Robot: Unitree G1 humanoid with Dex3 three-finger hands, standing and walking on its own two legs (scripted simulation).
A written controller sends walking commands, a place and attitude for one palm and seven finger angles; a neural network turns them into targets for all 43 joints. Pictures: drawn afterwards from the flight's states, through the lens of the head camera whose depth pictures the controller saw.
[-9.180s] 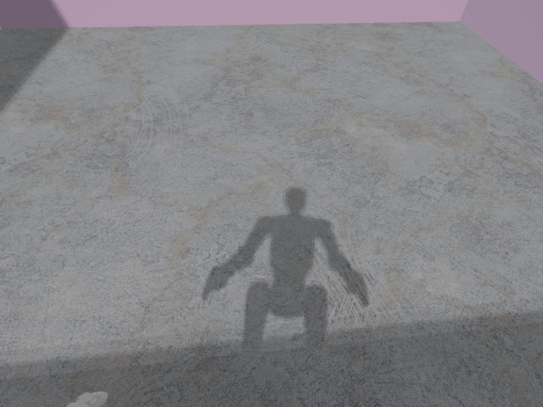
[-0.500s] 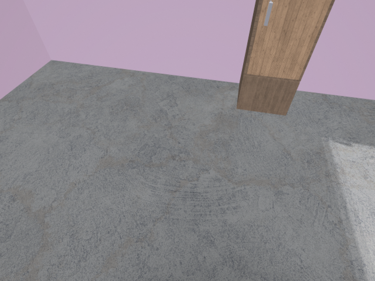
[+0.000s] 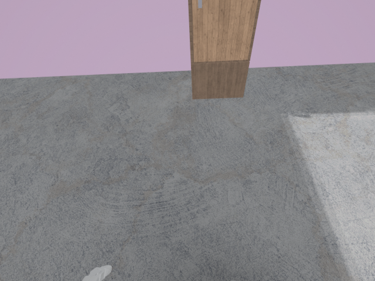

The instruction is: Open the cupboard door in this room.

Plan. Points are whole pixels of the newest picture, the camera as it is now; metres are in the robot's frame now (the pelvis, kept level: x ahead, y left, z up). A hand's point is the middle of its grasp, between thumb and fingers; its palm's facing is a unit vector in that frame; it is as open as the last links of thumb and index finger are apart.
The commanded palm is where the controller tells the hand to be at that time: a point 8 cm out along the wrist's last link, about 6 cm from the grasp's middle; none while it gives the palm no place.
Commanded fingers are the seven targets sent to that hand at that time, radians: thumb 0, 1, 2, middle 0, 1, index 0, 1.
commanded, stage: turn or walk to find it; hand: left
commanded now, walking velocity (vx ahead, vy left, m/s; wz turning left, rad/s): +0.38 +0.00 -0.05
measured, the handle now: out of the picture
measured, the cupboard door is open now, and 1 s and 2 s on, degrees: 0 0 0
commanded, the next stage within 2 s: stand and wait in 0.24 s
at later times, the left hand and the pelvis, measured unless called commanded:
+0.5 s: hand out of the picture +0.11 +0.18 -0.17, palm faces +0.07 -0.99 -0.14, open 7.4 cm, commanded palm none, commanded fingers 0.00 0.90 0.90 -0.20 -0.30 -0.20 -0.30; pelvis +0.20 +0.03 +0.00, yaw -2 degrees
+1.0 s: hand (134, 208) +0.33 +0.18 -0.15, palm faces -0.01 -0.97 -0.23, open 7.3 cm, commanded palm none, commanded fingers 0.00 0.90 0.90 -0.20 -0.30 -0.20 -0.30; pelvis +0.29 -0.01 +0.02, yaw -1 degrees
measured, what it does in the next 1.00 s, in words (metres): walks ahead: left foot, then right foot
